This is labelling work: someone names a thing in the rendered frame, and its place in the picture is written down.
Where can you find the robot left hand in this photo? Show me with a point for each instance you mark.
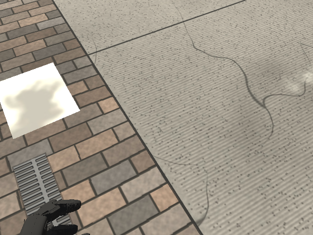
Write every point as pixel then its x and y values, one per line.
pixel 37 224

